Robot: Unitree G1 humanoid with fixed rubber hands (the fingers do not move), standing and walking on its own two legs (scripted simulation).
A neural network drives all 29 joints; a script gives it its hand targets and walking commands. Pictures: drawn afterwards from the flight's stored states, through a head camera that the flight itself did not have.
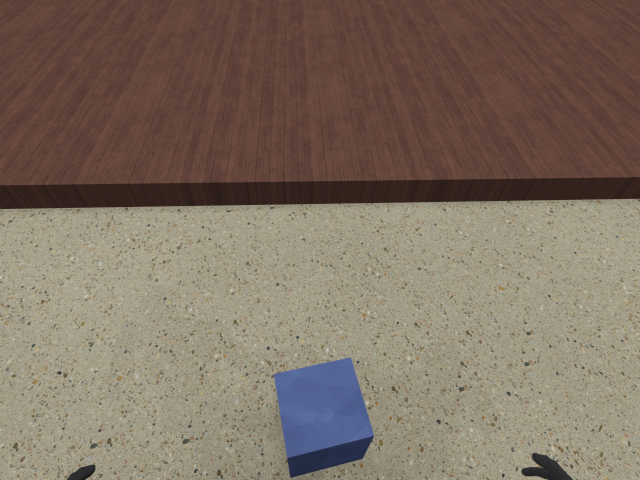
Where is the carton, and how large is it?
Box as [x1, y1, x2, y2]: [274, 357, 373, 477]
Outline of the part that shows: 350,357 274,374 290,477 362,458 373,436 373,433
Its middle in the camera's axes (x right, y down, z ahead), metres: +0.00 +0.49 +1.06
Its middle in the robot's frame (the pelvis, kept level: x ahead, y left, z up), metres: +0.38 -0.02 -0.66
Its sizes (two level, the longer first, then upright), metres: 0.210 0.200 0.250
